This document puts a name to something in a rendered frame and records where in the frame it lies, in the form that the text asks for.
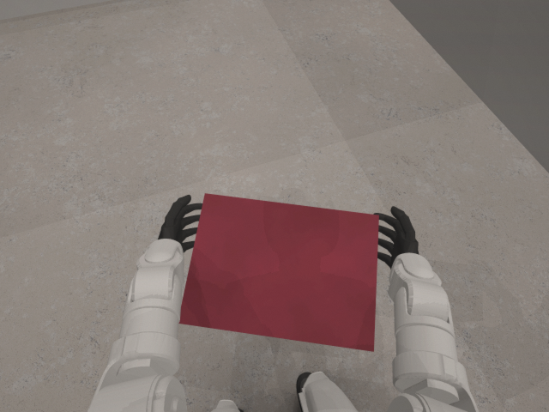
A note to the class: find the robot right forearm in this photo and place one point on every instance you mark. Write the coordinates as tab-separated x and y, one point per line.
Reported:
426	359

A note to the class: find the right robot hand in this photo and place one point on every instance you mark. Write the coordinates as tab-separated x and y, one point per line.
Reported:
403	236

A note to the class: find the carton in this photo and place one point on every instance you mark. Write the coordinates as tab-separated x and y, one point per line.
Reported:
284	270

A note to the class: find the robot left forearm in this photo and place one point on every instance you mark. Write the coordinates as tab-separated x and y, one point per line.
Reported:
148	340

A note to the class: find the right robot thigh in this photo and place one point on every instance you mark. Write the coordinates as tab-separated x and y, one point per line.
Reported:
324	396

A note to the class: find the robot right shin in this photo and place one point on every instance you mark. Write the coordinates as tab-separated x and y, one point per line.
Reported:
314	377

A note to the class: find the robot left upper arm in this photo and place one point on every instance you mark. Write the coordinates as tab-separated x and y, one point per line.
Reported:
156	393

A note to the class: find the left robot hand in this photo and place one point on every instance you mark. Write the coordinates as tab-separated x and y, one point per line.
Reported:
175	222

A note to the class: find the robot right upper arm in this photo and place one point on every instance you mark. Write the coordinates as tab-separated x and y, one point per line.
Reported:
415	402

